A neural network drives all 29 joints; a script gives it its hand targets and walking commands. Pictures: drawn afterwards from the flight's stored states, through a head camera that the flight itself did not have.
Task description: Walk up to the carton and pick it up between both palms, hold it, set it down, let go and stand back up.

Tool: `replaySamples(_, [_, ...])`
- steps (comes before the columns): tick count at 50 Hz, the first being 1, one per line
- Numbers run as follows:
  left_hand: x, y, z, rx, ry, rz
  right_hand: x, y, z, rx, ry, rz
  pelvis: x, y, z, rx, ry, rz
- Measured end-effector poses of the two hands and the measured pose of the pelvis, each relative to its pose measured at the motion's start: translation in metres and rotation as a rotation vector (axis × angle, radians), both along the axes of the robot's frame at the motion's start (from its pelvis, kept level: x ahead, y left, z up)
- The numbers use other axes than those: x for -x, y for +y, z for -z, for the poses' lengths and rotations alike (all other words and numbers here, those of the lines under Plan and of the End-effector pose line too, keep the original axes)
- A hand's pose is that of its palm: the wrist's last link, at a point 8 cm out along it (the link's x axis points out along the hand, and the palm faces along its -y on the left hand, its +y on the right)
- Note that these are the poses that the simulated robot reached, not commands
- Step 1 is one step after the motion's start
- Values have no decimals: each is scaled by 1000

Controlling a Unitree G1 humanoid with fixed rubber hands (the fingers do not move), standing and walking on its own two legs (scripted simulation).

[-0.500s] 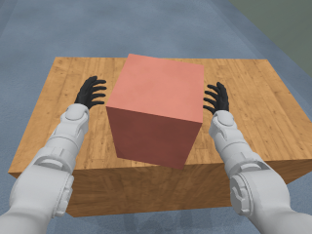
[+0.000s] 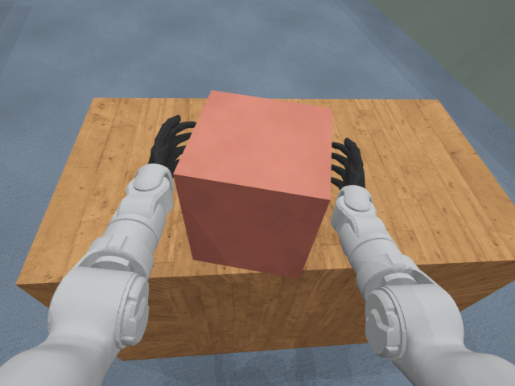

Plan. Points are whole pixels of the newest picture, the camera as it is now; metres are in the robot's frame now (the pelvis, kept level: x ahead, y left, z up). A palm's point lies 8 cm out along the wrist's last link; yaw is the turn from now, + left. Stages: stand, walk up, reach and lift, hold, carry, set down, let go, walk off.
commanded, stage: reach and lift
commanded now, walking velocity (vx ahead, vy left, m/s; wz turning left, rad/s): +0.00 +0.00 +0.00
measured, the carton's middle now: (257, 189) +0.45 -0.03 +0.03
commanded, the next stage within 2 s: none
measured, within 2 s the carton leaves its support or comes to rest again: neither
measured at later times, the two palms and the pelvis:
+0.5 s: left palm (163, 165) +0.45 +0.13 +0.10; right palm (347, 190) +0.40 -0.17 +0.08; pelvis +0.00 +0.00 +0.00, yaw +0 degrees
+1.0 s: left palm (163, 165) +0.45 +0.13 +0.10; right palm (347, 191) +0.40 -0.17 +0.07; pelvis +0.00 -0.01 +0.00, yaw +0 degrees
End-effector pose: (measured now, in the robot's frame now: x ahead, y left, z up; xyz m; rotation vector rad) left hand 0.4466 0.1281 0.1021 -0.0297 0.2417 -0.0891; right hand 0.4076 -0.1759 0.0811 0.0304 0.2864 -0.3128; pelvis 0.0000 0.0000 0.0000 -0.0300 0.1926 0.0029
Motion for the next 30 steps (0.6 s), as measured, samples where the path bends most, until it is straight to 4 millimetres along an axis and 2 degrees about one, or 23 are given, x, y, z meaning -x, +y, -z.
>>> replaySamples(9, [-1,6,-1,-20,-21,-16,0,5,-1,15,-33,2,-1,0,0,0,1,0])
replaySamples(30, [-3,2,4,-26,-75,2,4,5,6,48,-95,-18,-4,-5,-4,-9,21,1])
